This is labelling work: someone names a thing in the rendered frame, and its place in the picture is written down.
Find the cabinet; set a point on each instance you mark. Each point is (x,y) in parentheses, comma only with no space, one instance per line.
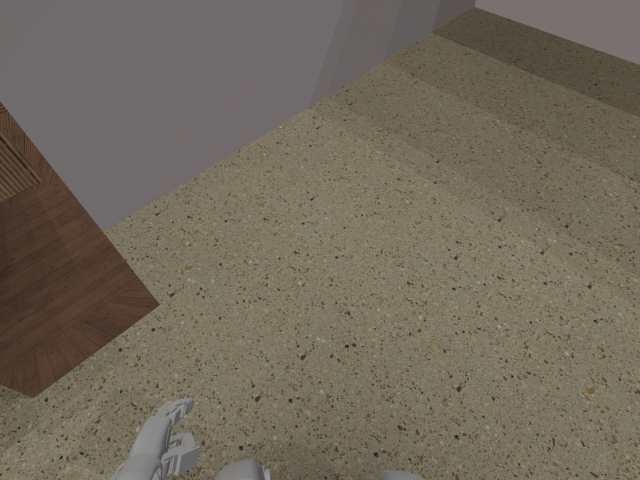
(65,290)

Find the drawer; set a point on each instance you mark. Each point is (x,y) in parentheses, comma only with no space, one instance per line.
(16,173)

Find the robot left forearm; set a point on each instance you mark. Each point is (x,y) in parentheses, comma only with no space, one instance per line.
(139,467)

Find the left robot thigh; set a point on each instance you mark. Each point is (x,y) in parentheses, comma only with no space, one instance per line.
(244,470)

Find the robot left hand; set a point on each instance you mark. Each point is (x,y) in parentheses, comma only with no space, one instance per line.
(177,453)

